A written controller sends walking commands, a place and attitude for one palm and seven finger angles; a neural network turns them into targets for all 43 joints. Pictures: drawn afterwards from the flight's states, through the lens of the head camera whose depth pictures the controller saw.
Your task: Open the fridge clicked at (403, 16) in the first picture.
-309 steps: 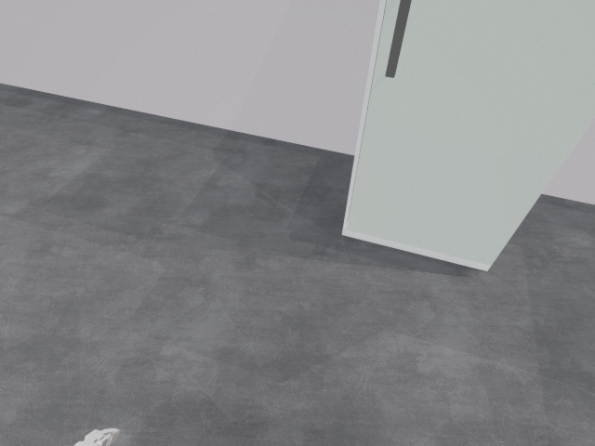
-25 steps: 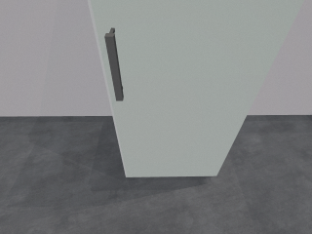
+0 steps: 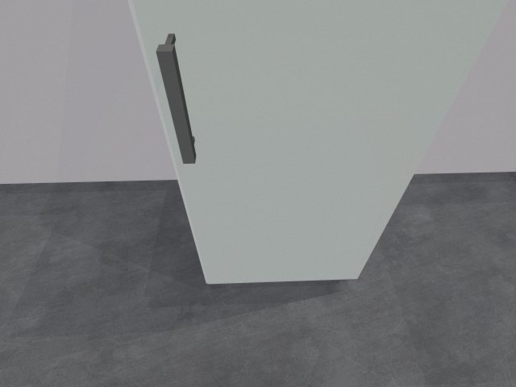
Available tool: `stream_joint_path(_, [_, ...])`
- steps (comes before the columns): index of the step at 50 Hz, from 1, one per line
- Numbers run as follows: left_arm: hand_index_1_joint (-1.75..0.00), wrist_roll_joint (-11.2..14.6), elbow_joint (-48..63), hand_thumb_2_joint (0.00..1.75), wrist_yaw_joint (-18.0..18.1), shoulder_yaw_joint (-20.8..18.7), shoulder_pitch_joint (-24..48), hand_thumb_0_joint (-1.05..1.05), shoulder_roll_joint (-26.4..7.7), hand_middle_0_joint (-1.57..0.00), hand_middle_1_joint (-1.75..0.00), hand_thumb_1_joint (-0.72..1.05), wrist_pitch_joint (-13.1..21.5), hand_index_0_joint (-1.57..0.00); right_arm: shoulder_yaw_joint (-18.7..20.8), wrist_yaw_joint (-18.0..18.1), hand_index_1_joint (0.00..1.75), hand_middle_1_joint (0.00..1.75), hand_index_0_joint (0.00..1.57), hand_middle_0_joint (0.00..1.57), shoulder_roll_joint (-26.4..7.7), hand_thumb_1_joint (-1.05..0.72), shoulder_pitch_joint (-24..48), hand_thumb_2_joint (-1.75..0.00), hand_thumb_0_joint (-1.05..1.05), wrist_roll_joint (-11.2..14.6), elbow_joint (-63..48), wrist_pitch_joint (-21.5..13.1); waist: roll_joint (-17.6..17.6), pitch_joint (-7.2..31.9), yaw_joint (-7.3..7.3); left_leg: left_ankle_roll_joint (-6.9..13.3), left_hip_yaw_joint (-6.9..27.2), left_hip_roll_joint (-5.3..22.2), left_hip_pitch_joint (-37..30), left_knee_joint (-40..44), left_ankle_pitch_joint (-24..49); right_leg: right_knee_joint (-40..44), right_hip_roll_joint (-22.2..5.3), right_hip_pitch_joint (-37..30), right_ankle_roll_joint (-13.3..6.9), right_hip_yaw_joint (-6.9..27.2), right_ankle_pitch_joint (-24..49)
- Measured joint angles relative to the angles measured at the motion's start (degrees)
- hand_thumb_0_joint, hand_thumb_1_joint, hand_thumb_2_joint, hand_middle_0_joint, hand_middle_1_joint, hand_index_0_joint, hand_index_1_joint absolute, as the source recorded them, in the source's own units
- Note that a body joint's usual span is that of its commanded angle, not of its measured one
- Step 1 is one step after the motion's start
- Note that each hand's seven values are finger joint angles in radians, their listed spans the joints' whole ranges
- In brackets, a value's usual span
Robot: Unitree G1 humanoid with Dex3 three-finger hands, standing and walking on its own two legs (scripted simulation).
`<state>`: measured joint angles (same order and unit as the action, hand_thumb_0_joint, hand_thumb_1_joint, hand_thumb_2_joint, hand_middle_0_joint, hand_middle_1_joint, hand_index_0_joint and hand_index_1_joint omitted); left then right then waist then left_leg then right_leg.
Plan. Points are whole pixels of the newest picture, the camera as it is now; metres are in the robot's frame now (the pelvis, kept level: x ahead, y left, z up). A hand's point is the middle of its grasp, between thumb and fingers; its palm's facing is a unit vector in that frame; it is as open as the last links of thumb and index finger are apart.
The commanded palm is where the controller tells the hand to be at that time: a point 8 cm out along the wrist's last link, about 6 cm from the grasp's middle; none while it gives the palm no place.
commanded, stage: look again from close up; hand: left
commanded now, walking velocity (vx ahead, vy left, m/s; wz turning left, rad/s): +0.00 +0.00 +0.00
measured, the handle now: (181, 104) +0.55 +0.18 +0.15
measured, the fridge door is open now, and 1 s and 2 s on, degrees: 0 0 0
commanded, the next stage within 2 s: shuffle to correct the standing spot in 0.68 s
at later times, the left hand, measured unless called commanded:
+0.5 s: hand out of the picture -0.02 +0.15 -0.17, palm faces +0.05 -0.98 -0.18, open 7.4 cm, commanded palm none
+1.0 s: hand out of the picture -0.04 +0.15 -0.18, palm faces +0.14 -0.98 -0.15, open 7.4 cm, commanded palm none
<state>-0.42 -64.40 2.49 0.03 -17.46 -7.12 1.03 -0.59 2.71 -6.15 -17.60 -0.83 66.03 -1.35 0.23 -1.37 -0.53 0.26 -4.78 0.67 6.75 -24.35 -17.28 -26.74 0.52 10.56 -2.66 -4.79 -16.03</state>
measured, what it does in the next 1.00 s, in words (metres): stands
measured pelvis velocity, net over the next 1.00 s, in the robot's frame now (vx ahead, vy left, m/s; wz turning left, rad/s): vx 0.00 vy -0.01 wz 0.06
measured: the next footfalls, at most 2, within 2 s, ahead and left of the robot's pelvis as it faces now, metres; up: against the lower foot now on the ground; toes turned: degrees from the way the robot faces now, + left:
left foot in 1.12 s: +0.06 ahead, +0.12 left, +0.00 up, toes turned +10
right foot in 1.58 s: +0.29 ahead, -0.13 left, +0.00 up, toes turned -2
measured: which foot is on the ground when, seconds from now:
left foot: down 0.00-0.90, up 0.92-1.00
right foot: down 0.00-1.00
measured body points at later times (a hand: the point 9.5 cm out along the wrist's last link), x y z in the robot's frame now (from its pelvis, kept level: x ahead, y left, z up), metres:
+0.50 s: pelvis -0.01 -0.01 +0.00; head +0.01 -0.01 +0.45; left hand -0.02 +0.21 -0.16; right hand -0.02 -0.21 -0.16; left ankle -0.05 +0.11 -0.74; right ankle -0.02 -0.08 -0.74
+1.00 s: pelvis +0.00 -0.01 +0.00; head +0.01 +0.01 +0.45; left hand -0.04 +0.20 -0.17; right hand -0.03 -0.21 -0.16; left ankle -0.04 +0.10 -0.72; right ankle -0.02 -0.08 -0.74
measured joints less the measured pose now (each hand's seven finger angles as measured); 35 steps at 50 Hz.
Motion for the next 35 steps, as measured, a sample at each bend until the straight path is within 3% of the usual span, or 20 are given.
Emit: stream_joint_path(35, [-0.3,0.1,-0.4,0.89,-0.1,0.2,-0.1,0.01,0.2,-0.2,-0.3,0.91,0.3,-0.2,-0.2,-0.2,0.29,0.3,0.2,0.19,0.3,-0.91,0.0,-0.9,0.0,-0.1,0.7,0.2,-0.1,-0.6,-0.08,-0.8,0.3,0.7,-0.3,1.4,1.7,2.0,0.8,-0.6,-0.8,-0.3,1.8])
